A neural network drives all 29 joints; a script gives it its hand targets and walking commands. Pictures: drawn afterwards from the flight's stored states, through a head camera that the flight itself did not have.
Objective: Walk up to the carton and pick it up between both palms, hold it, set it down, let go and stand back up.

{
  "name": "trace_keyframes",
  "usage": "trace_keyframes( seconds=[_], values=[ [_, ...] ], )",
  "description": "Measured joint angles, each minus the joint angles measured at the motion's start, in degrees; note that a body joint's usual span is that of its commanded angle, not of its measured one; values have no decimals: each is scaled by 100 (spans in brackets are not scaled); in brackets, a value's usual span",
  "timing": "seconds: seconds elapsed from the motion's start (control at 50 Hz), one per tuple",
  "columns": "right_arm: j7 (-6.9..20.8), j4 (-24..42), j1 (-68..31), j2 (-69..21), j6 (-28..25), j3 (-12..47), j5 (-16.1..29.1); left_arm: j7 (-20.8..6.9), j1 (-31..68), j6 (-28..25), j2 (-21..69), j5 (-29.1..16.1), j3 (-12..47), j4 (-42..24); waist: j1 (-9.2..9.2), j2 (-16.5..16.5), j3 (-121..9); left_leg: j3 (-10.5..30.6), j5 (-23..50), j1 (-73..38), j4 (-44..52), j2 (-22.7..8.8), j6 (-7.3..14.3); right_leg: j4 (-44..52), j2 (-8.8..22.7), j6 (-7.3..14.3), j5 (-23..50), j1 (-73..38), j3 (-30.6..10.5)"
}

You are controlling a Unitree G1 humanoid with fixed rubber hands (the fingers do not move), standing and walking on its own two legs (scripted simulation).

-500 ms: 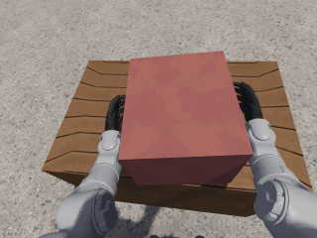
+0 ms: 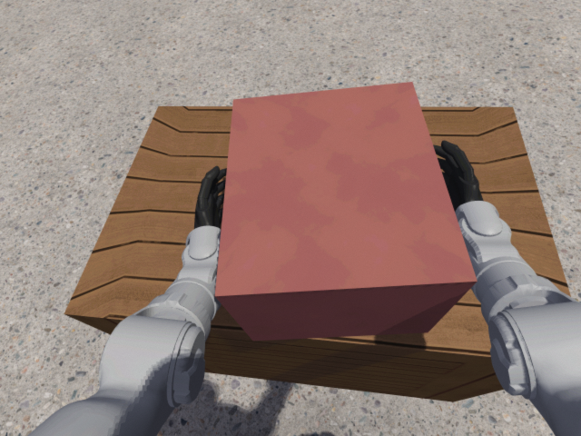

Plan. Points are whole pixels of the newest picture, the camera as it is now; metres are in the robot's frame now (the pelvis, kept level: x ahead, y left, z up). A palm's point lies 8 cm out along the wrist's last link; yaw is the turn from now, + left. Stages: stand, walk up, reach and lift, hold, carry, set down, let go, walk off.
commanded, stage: set down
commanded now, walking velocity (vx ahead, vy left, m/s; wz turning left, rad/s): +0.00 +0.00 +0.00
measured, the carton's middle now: (330, 215) +0.44 +0.02 +0.00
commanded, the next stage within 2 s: none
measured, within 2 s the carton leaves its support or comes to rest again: neither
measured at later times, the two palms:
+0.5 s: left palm (195, 239) +0.38 +0.21 +0.01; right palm (493, 211) +0.46 -0.21 +0.01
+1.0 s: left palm (180, 274) +0.32 +0.22 +0.02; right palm (521, 261) +0.37 -0.22 +0.03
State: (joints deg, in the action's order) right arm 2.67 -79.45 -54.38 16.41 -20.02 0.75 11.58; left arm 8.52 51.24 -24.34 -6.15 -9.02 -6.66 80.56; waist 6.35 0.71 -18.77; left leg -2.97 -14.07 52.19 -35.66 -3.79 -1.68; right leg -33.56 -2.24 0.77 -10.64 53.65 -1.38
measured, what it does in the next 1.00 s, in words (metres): stands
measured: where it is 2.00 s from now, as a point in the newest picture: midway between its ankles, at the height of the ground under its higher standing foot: outside the picture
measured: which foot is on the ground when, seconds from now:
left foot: down 0.00-1.00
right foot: down 0.00-1.00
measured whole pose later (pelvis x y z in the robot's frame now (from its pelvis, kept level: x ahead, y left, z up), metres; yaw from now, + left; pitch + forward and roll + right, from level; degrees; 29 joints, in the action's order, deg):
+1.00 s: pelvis -0.03 -0.03 +0.00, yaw +3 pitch +18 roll +2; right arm 4.0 -58.4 -33.3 21.6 -17.1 9.8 23.9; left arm 5.8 32.0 -17.1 -11.5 -15.1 -2.4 58.5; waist 3.0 -0.2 -11.3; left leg -0.7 -13.7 41.6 -37.4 -2.8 -3.3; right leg -40.0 -1.2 2.6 -13.7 44.4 0.8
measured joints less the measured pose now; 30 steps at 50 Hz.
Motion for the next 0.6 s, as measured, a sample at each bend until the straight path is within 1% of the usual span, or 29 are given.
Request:
trace_keyframes(
  seconds=[0.06, 0.1, 0.22, 0.38, 0.5, 0.6],
  values=[
    [8, -113, -139, 128, -65, 396, 447, -63, 123, 48, -11, -187, 160, 62, 65, 47, 7, 26, -102, 125, -211, -22, -7, -176, -18, 1, -85, 106, 21],
    [4, -146, -192, 210, -95, 582, 661, -97, 154, 85, -16, -281, 228, 60, 108, 85, 24, 43, -147, 177, -308, -31, -11, -260, -25, 3, -127, 149, 36],
    [-21, 8, -179, 445, -132, 919, 1015, -199, 18, 144, -78, -502, 284, -172, 191, 181, 58, 55, -192, 277, -424, -23, -14, -423, -16, 5, -197, 268, 47],
    [-41, 613, 119, 774, -28, 1166, 1248, -330, -437, 328, -217, -660, 227, -862, 211, 252, 136, 25, -96, 291, -335, 31, -16, -497, 32, 11, -185, 361, 19],
    [-2, 1203, 598, 902, 109, 1146, 1293, -406, -858, 519, -268, -670, 206, -1450, 156, 226, 231, 20, 20, 150, -184, 55, -37, -458, 52, 39, -132, 271, 16],
    [32, 1580, 1005, 884, 211, 1095, 1292, -416, -1139, 596, -286, -653, 197, -1746, 83, 161, 319, 32, 83, -27, -111, 59, -67, -463, 53, 74, -116, 126, 30]
  ],
)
